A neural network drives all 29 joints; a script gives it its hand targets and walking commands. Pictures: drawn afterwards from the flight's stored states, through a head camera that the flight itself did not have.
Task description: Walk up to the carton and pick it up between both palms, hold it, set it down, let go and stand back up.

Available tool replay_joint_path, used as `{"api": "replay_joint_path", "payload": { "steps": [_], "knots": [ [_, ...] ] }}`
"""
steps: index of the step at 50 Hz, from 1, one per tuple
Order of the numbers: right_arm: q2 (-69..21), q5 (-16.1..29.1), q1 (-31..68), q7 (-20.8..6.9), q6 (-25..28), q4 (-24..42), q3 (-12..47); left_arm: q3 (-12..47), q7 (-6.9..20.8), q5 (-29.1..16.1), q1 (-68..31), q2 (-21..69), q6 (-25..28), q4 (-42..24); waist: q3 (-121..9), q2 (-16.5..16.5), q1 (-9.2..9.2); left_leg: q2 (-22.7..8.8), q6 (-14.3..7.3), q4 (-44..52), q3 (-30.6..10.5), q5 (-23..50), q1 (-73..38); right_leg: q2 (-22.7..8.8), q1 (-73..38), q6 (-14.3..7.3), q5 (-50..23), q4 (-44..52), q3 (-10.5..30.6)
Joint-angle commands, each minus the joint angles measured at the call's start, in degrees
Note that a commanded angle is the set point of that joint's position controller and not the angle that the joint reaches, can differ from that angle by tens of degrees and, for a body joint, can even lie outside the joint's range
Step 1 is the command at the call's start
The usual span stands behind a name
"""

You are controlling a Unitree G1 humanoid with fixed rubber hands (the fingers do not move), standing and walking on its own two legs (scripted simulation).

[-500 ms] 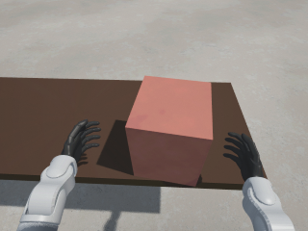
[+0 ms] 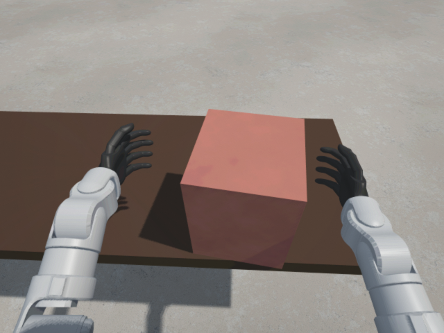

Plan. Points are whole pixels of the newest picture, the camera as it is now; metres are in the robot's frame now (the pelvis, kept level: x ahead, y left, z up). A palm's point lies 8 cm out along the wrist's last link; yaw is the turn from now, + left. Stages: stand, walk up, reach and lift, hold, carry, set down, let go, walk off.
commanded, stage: reach and lift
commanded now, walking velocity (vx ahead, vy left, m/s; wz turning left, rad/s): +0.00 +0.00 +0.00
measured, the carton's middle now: (245, 189) +0.42 -0.02 +0.01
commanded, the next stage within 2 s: none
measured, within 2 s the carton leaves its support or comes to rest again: neither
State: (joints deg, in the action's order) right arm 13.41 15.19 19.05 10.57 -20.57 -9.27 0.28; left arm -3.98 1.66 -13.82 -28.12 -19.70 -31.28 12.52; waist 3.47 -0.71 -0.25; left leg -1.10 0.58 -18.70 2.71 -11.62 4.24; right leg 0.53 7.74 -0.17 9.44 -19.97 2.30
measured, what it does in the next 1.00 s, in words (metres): stands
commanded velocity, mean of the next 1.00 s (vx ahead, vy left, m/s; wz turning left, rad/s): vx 0.00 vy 0.00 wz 0.00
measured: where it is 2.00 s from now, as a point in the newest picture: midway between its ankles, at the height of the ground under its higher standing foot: outside the picture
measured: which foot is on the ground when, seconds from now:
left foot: down 0.00-1.00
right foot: down 0.00-1.00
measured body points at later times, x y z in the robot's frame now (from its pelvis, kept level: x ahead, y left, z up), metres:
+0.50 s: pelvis +0.00 +0.00 +0.00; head +0.02 +0.01 +0.45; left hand +0.44 +0.20 +0.18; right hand +0.42 -0.19 +0.15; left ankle -0.01 +0.12 -0.75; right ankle +0.02 -0.12 -0.75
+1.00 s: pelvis -0.01 +0.01 +0.00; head +0.02 +0.01 +0.45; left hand +0.43 +0.20 +0.09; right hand +0.42 -0.17 +0.09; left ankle -0.01 +0.12 -0.75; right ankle +0.02 -0.12 -0.75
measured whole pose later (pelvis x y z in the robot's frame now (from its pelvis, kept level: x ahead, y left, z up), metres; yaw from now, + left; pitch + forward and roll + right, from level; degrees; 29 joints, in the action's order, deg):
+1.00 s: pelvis -0.01 +0.01 +0.00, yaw +0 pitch +5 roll -1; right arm 10.6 13.8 47.3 10.0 -2.7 -58.8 0.2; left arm 1.4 -1.3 -12.8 -49.2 -16.1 -1.5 64.1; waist -3.0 -0.3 0.9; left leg -1.8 0.6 -23.4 2.6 -12.0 16.6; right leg 1.1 17.7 -0.1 7.1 -19.5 2.1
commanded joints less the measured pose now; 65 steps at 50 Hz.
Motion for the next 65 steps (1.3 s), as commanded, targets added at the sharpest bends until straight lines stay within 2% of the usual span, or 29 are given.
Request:
{"api": "replay_joint_path", "payload": {
  "steps": [1, 4, 9, 13, 16, 20, 27, 28, 34, 39, 43, 47, 51, 58, 65],
  "knots": [
    [6.8, 1.5, 27.4, 0.7, 1.8, 0.9, -5.4, -4.1, -0.1, 1.8, -26.2, -5.8, 1.3, -4.6, -21.6, 2.2, 5.2, 1.7, -0.2, 1.5, -0.1, 11.1, 1.8, 0.9, -9.2, 1.9, -16.3, 1.8, -2.0],
    [7.4, 2.0, 30.9, 0.7, 2.2, -1.9, -5.4, -3.6, -0.4, 2.0, -29.1, -6.0, 1.5, -2.3, -23.2, 2.3, 5.57, 1.8, 0.0, 0.9, 0.0, 13.1, 1.4, 1.1, -9.8, 1.8, -18.5, 1.6, -2.3],
    [8.5, 1.8, 37.5, 0.5, 2.2, -9.0, -5.3, -2.7, -0.6, 2.2, -35.7, -7.1, 2.3, 5.2, -23.6, 1.9, 6.19, 1.7, 0.1, 1.0, -0.3, 11.6, 2.0, 1.1, -8.9, 1.7, -17.0, 2.2, -2.8],
    [9.1, 2.6, 41.4, 0.4, 3.2, -12.5, -4.9, -2.2, -1.1, 2.6, -39.1, -7.1, 3.4, 7.4, -26.9, 2.3, 5.91, 1.7, 0.7, -0.2, -0.4, 15.9, 0.2, 1.6, -9.5, 1.4, -20.6, 1.7, -3.2],
    [9.2, 3.0, 45.0, 0.1, 3.6, -16.0, -4.3, -1.9, -1.4, 2.7, -42.2, -7.3, 4.1, 11.4, -27.7, 2.4, 5.55, 1.6, 0.8, -0.5, -0.5, 16.8, 0.3, 1.6, -9.1, 1.4, -21.3, 1.7, -3.3],
    [9.9, 3.4, 49.5, -0.2, 4.6, -18.4, -4.3, -0.6, -2.0, 2.3, -46.1, -7.6, 5.5, 13.5, -31.1, 2.9, 5.29, 1.5, 1.2, -1.6, -0.7, 18.8, -0.5, 1.9, -8.6, 1.1, -22.9, 1.2, -3.6],
    [8.8, 2.7, 52.3, -0.4, 5.5, -28.2, -3.3, 1.2, -2.1, 2.3, -48.4, -7.2, 8.6, 25.9, -29.4, 1.9, 5.29, 1.4, 1.3, -1.9, -1.1, 16.5, 0.9, 1.7, -7.2, 1.1, -21.5, 1.5, -3.6],
    [8.4, 2.3, 51.7, -0.3, 6.0, -29.9, -3.3, 1.5, -2.1, 2.4, -48.2, -6.6, 9.5, 26.5, -29.4, 2.1, 5.68, 1.3, 1.5, -2.1, -1.2, 17.3, 0.4, 1.8, -6.7, 1.0, -21.8, 1.6, -3.7],
    [4.0, 0.5, 48.0, 0.4, 10.8, -36.1, -2.0, 1.5, -1.5, 4.1, -43.6, -3.3, 16.6, 34.0, -28.4, 2.2, 5.14, 1.7, 2.2, -3.8, -1.6, 21.0, 0.3, 1.9, -4.8, 0.9, -22.9, 1.5, -3.9],
    [2.8, -2.3, 49.8, 0.8, 17.2, -34.4, -4.4, 2.9, -1.8, 3.0, -45.6, -1.8, 25.2, 34.5, -35.2, 3.6, 6.05, 1.7, 3.1, -6.1, -1.7, 22.4, 1.6, 2.1, -1.3, 0.5, -21.2, 1.0, -4.3],
    [2.1, -3.0, 49.6, -0.3, 19.7, -41.4, -4.5, 4.5, -3.0, 2.3, -48.5, 0.6, 31.0, 37.1, -38.9, 6.1, 6.19, 0.8, 4.0, -7.8, -2.4, 21.2, 0.6, 2.5, 6.0, -0.6, -14.1, 0.9, -4.8],
    [2.0, -3.0, 50.4, -1.8, 21.9, -47.6, -5.1, 6.3, -4.2, 1.6, -49.9, 2.3, 36.2, 43.2, -37.5, 7.4, 6.17, 0.4, 4.6, -8.0, -2.9, 14.0, 3.2, 2.3, 11.7, -1.2, -6.4, 0.2, -5.1],
    [2.4, -3.2, 52.2, -2.6, 25.8, -50.1, -5.2, 7.6, -4.7, 0.7, -48.7, 2.8, 41.1, 52.4, -37.3, 5.9, 5.9, 0.6, 5.0, -9.4, -3.2, 11.4, 6.5, 2.1, 14.5, -1.1, -4.5, -1.7, -5.1],
    [2.0, -3.1, 55.1, -3.1, 31.3, -50.8, -3.9, 7.6, -5.5, -1.0, -50.7, 3.0, 48.0, 61.3, -44.5, 2.1, 4.54, 0.7, 4.4, -12.3, -2.7, 11.4, 11.1, 1.8, 17.0, -0.5, -5.7, -5.4, -5.0],
    [1.0, -2.6, 54.6, -3.0, 33.3, -52.9, -2.8, 8.4, -5.1, -2.0, -52.3, 4.1, 51.3, 61.7, -47.7, 3.0, 5.36, 0.8, 4.4, -14.1, -2.4, 14.4, 12.3, 1.4, 18.2, -0.3, -8.9, -7.0, -5.0]
  ]
}}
